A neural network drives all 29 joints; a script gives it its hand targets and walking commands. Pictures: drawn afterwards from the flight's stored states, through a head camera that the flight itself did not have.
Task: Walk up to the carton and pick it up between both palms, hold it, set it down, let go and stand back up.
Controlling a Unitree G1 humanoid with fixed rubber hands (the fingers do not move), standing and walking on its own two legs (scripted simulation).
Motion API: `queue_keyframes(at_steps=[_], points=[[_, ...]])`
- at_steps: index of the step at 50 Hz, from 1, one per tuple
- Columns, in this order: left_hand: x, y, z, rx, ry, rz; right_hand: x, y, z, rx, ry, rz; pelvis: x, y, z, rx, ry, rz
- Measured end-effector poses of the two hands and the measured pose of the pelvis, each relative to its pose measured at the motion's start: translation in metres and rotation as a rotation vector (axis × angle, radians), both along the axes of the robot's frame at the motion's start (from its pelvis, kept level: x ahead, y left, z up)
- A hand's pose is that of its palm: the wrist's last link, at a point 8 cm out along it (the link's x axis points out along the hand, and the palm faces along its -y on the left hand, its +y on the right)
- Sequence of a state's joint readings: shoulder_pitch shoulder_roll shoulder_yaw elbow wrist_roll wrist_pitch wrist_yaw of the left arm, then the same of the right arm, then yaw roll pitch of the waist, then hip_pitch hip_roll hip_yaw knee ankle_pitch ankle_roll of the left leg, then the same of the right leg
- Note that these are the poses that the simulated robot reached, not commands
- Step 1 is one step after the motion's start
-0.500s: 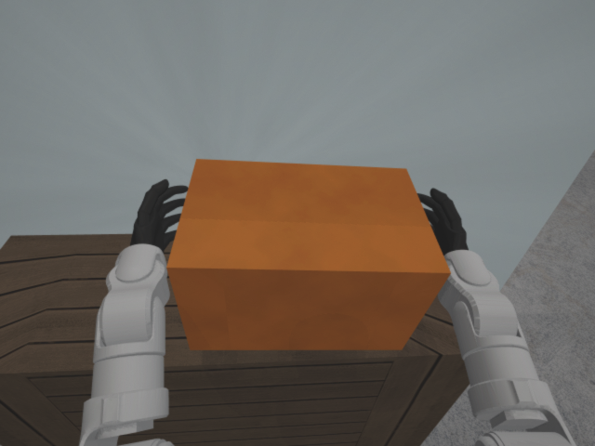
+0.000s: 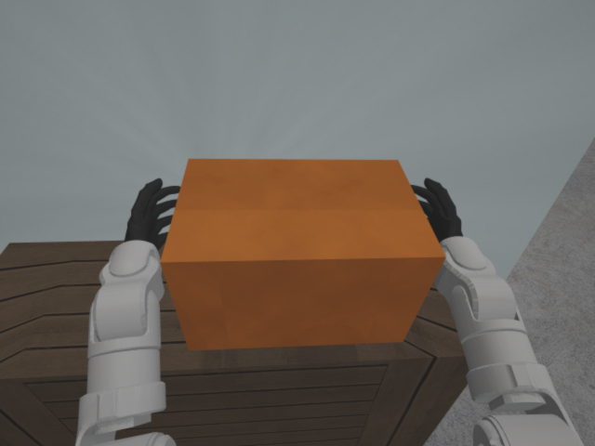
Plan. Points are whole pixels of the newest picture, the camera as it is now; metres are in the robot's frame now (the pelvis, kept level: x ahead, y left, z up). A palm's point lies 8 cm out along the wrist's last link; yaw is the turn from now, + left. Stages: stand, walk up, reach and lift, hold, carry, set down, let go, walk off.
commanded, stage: reach and lift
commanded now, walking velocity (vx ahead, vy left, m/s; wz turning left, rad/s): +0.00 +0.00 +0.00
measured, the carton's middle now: (297, 251) +0.36 -0.01 +0.13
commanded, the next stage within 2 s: hold in 0.02 s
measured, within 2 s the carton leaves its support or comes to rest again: neither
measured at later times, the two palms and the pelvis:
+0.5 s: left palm (137, 230) +0.35 +0.19 +0.18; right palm (440, 226) +0.35 -0.20 +0.18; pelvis -0.01 +0.00 +0.00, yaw +0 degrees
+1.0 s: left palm (139, 230) +0.35 +0.19 +0.19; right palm (446, 224) +0.34 -0.20 +0.19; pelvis +0.00 +0.00 +0.00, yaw +0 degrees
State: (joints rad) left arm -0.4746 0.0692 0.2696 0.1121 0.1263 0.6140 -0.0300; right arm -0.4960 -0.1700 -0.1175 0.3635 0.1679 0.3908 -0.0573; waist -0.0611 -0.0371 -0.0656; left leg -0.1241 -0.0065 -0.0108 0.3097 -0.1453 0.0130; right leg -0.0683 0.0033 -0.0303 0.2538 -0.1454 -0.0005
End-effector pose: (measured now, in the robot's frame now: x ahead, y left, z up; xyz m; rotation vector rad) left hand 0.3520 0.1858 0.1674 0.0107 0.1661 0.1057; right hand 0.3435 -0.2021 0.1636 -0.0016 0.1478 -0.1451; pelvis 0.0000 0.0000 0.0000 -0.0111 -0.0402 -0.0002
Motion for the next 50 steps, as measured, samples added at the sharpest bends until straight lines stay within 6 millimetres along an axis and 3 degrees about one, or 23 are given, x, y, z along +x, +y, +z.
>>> queue_keyframes(at_steps=[21, 35, 50], points=[[0.000, 0.005, 0.014, -0.005, 0.008, 0.006, 0.001, 0.004, 0.011, 0.014, 0.006, 0.002, -0.014, -0.002, 0.000, 0.003, 0.011, 0.002], [0.005, 0.006, 0.018, 0.003, -0.012, 0.012, 0.010, 0.006, 0.019, 0.007, -0.016, 0.009, -0.003, 0.000, 0.000, -0.001, 0.016, 0.000], [-0.001, 0.002, 0.019, 0.006, -0.022, 0.002, 0.001, 0.002, 0.022, 0.011, -0.025, -0.001, 0.004, -0.001, 0.000, -0.003, -0.009, -0.005]])
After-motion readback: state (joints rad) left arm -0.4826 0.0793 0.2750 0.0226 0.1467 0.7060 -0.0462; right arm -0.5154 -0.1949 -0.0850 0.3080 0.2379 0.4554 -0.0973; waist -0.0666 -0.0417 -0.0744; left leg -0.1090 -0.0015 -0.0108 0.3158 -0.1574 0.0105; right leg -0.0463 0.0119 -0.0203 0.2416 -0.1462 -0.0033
